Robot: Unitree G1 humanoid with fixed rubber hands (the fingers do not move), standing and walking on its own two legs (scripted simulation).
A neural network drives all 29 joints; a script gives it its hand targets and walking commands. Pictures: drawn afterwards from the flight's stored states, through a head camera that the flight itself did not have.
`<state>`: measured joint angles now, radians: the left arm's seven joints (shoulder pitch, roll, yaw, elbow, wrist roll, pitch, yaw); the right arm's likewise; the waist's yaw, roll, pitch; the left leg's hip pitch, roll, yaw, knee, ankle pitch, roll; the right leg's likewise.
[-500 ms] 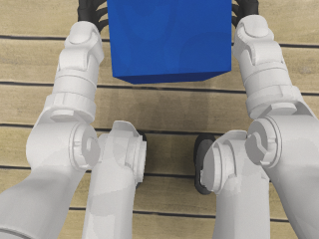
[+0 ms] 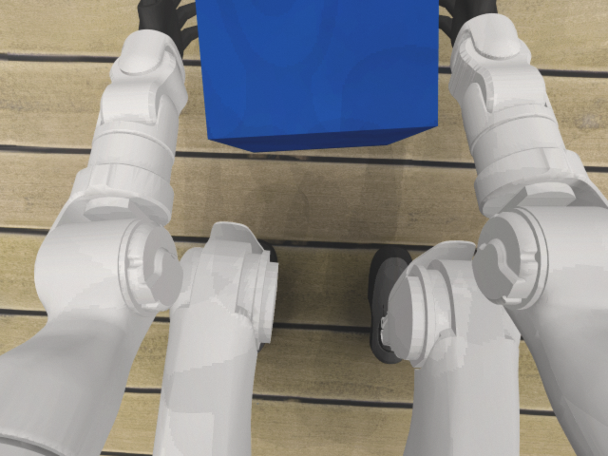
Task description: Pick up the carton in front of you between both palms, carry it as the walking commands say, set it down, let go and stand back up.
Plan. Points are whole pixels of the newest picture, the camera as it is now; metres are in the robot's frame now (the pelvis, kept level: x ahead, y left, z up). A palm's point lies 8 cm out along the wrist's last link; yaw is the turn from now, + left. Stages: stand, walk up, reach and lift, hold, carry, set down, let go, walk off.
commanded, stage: set down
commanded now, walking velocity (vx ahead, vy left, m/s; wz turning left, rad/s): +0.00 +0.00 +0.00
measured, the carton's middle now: (316, 57) +0.52 +0.03 -0.23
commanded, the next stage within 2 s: let go in 1.34 s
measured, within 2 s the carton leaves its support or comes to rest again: neither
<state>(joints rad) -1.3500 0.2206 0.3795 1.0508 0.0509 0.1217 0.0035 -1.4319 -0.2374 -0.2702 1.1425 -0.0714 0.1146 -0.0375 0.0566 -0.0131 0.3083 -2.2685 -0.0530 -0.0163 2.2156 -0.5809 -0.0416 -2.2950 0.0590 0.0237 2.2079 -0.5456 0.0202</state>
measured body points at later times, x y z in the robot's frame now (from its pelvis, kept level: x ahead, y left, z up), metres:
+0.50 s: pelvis +0.01 +0.00 +0.02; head +0.35 +0.01 +0.31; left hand +0.53 +0.22 -0.12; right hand +0.56 -0.15 -0.12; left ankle +0.11 +0.12 -0.33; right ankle +0.12 -0.12 -0.33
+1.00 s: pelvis +0.02 +0.00 +0.15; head +0.34 +0.00 +0.47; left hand +0.52 +0.23 +0.04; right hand +0.56 -0.16 +0.03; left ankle +0.11 +0.12 -0.33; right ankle +0.12 -0.12 -0.33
